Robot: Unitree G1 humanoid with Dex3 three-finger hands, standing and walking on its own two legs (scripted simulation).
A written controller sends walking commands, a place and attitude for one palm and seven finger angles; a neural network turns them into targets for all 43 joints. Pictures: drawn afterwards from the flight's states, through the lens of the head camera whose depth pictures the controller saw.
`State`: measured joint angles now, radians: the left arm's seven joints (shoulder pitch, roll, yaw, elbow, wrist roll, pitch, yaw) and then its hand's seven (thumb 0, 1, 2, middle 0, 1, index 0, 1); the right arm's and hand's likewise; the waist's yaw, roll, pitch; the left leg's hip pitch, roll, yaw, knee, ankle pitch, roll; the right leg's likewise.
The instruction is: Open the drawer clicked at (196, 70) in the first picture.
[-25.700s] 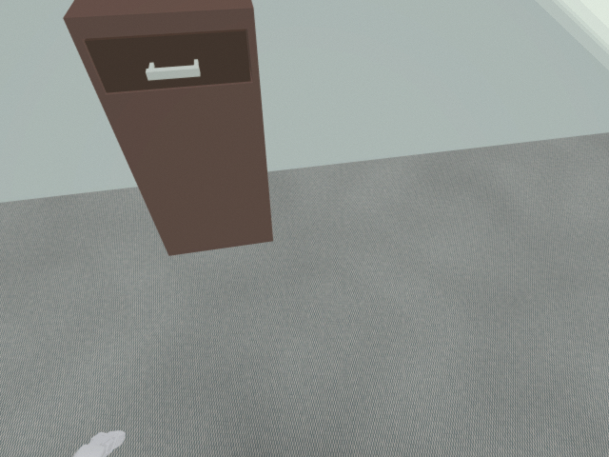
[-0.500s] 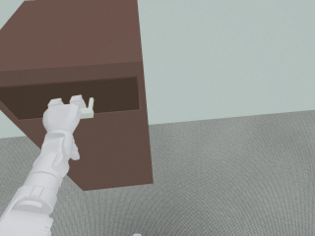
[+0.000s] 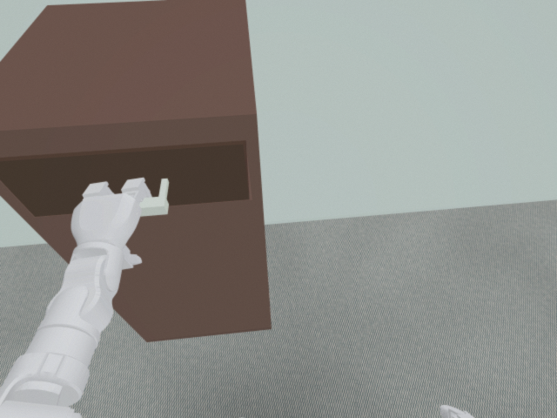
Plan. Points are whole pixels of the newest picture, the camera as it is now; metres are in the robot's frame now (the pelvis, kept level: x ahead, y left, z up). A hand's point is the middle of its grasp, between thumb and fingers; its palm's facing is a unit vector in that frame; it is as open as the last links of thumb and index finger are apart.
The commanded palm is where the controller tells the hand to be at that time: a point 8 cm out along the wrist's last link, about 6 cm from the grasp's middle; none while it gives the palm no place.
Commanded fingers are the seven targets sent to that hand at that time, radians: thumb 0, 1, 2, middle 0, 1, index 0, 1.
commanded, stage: close the thumb around the handle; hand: left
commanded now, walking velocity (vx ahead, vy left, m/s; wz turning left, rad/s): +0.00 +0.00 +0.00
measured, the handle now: (127, 198) +0.44 +0.27 +0.06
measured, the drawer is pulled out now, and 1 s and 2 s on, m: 0.00 0.06 0.21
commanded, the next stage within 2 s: pull the drawer open in 0.36 s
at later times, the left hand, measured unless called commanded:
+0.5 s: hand (123, 235) +0.38 +0.26 +0.04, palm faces -0.03 -0.06 -1.00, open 5.8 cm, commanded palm +0.35 +0.26 +0.09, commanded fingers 0.00 0.90 0.90 -0.40 -1.35 -0.40 -1.35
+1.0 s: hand (117, 269) +0.32 +0.25 +0.03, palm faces +0.02 -0.09 -1.00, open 5.8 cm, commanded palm +0.30 +0.26 +0.09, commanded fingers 0.00 0.90 0.90 -0.40 -1.35 -0.40 -1.35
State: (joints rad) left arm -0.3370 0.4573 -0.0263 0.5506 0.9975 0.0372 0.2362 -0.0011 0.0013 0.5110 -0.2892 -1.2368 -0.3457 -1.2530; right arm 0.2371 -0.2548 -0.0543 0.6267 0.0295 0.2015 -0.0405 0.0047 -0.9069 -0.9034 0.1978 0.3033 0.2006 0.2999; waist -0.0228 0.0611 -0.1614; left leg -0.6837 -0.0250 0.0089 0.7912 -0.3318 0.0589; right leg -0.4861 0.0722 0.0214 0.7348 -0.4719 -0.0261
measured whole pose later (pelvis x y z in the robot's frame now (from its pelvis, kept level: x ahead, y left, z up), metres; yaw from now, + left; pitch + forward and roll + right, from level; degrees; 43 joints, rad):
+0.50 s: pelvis -0.01 +0.00 +0.00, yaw +0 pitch +13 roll -2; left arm -0.41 0.47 -0.03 0.64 1.01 0.02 0.22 0.00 0.71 0.80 -0.32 -1.33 -0.37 -1.32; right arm 0.28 -0.25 -0.04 0.64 0.03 0.21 -0.05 0.00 -0.91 -0.90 0.20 0.30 0.20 0.30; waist -0.03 0.06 -0.16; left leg -0.69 -0.03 0.01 0.78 -0.32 0.06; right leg -0.49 0.07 0.02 0.74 -0.46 -0.02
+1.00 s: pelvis +0.01 +0.01 +0.00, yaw +0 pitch +11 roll -2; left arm -0.06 0.42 -0.07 0.26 0.98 0.09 0.25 0.01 0.72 0.81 -0.28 -1.35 -0.37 -1.30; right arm 0.19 -0.25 -0.04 0.61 0.02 0.16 -0.02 0.01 -0.91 -0.90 0.20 0.30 0.20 0.30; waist 0.01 0.07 -0.16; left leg -0.62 -0.04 0.02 0.77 -0.34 0.07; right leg -0.41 0.06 0.03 0.71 -0.47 -0.02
